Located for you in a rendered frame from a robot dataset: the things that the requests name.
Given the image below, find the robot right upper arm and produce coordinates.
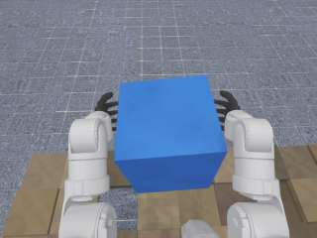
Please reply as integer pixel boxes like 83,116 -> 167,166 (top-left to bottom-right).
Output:
227,202 -> 289,238

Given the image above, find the carton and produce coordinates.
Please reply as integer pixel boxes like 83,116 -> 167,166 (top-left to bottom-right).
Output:
113,75 -> 228,193

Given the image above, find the right robot forearm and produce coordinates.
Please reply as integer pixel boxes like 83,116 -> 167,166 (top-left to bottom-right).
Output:
224,110 -> 289,235

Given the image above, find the right robot thigh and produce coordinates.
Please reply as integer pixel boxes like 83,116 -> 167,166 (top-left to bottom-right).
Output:
181,219 -> 220,238

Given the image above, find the robot left hand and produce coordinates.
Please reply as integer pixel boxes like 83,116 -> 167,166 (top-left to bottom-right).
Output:
94,92 -> 119,132

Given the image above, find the left robot forearm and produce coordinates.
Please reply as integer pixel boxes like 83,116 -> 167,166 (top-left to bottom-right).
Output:
58,111 -> 113,238

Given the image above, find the robot left upper arm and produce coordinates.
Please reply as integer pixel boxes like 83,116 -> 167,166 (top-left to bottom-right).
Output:
59,202 -> 117,238

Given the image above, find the robot right hand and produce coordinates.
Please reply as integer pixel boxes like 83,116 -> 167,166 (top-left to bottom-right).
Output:
214,90 -> 241,131

